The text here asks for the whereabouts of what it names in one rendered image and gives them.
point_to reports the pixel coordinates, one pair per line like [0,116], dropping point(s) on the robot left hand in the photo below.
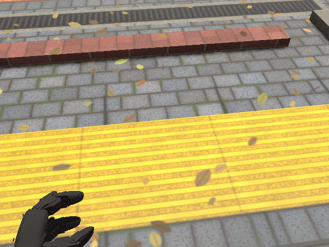
[37,230]

